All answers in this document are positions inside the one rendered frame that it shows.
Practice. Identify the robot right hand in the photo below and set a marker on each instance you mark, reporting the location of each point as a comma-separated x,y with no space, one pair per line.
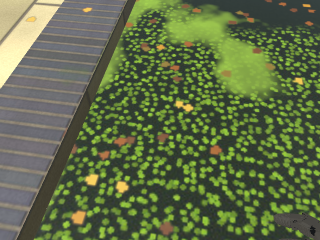
306,224

